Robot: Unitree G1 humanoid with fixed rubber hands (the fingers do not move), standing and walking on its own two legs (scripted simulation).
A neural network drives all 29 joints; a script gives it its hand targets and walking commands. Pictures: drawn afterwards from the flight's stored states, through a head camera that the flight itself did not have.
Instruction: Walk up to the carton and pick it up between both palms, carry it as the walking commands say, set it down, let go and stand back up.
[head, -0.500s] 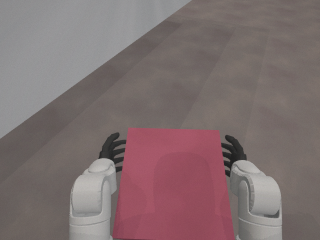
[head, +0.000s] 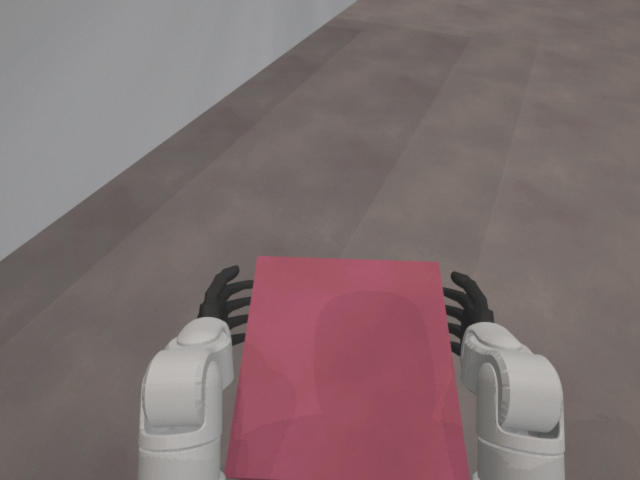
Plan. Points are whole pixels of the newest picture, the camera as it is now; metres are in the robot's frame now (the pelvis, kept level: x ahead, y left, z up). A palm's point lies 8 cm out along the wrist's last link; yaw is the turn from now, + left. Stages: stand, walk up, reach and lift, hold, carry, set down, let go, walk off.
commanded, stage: carry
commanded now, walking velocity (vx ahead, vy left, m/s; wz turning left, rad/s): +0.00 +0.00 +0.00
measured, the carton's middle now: (342, 384) +0.25 -0.01 +0.01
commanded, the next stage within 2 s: none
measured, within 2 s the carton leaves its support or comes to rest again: neither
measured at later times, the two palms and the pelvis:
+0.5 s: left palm (170, 423) +0.17 +0.16 +0.10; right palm (482, 426) +0.17 -0.13 +0.10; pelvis -0.10 +0.02 +0.01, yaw +0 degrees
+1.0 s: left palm (278, 337) +0.25 +0.06 +0.11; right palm (559, 355) +0.23 -0.23 +0.10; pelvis -0.03 -0.06 +0.02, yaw -2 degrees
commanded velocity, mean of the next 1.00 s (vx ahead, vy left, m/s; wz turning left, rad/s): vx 0.60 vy -0.18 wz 0.00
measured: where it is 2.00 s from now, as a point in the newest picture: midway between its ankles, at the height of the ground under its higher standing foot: (411, 394)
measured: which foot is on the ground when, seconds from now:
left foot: up 0.00-0.10, down 0.12-1.00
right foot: down 0.00-0.14, up 0.16-0.38, down 0.40-0.98, up 1.00-1.00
